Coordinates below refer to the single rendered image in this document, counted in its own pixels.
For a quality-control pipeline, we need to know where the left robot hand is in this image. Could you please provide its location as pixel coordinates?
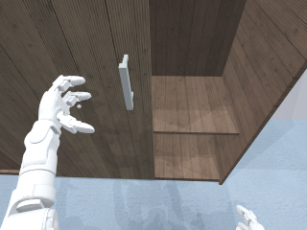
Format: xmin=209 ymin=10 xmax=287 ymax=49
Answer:
xmin=38 ymin=75 xmax=95 ymax=134

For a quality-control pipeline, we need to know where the wardrobe door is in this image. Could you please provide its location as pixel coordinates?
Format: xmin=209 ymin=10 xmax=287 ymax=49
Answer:
xmin=0 ymin=0 xmax=155 ymax=180
xmin=0 ymin=150 xmax=21 ymax=171

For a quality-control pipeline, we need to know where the robot left forearm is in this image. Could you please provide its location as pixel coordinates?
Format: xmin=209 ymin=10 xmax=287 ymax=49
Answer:
xmin=0 ymin=120 xmax=61 ymax=230

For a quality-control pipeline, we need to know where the right robot hand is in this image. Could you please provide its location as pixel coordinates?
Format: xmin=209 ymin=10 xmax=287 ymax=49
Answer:
xmin=236 ymin=205 xmax=265 ymax=230

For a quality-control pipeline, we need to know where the left robot upper arm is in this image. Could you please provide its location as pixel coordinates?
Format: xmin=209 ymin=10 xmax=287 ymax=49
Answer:
xmin=2 ymin=207 xmax=59 ymax=230

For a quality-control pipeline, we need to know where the handle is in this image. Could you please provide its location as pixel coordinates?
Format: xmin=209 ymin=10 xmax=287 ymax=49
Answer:
xmin=118 ymin=55 xmax=133 ymax=110

